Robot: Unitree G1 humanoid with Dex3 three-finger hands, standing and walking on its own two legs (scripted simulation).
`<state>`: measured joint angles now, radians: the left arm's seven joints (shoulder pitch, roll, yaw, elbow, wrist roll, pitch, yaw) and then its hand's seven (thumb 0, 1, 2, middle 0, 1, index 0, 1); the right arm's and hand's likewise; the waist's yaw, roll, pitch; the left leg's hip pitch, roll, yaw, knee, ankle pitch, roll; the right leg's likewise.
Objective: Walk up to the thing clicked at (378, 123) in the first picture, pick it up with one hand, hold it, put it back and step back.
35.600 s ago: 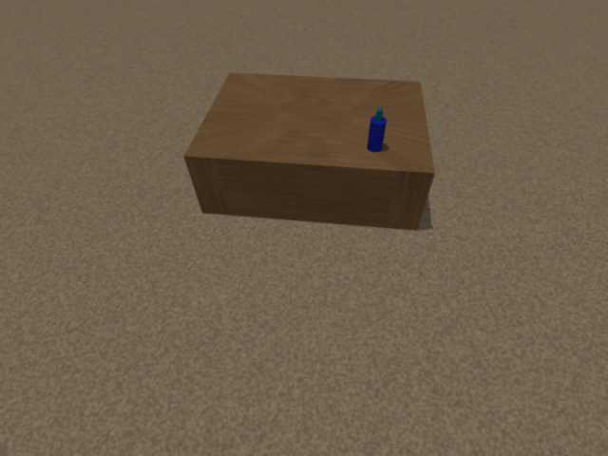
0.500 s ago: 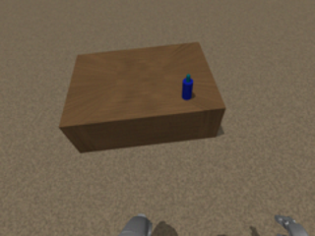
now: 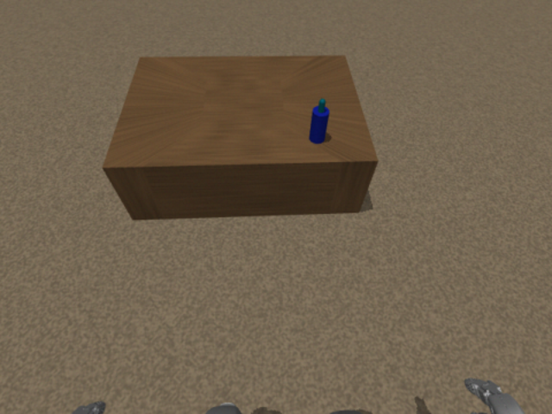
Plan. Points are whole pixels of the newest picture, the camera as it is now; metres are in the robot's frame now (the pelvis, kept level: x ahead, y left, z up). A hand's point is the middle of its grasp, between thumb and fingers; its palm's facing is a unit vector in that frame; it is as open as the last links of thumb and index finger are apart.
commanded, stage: step back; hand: right
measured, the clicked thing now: (319, 120) +1.08 -0.15 -0.34
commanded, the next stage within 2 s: stand in 1.02 s
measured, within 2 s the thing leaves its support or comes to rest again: neither
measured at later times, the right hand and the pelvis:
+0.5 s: hand out of the picture +0.02 -0.25 -0.14, palm faces -0.06 +0.94 -0.34, open 7.3 cm; pelvis -0.05 +0.00 +0.01, yaw +1 degrees
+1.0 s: hand out of the picture +0.08 -0.24 -0.15, palm faces -0.10 +0.93 -0.36, open 7.3 cm; pelvis +0.00 +0.01 +0.00, yaw +3 degrees
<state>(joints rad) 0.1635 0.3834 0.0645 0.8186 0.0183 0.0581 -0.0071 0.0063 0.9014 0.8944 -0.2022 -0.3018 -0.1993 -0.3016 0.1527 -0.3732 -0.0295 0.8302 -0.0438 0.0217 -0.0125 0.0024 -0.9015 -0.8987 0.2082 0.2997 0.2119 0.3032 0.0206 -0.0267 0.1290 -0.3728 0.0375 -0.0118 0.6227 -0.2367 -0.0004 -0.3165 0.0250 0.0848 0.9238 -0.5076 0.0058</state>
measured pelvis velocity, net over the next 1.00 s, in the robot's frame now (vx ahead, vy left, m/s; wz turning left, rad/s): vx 0.00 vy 0.01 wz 0.06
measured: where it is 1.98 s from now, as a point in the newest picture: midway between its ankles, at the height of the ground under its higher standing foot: outside the picture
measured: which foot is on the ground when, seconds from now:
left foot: down 0.00-0.08, up 0.10-0.32, down 0.34-0.66, up 0.68-0.92, down 0.94-1.00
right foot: up 0.00-0.02, down 0.04-0.38, up 0.40-0.60, down 0.62-1.00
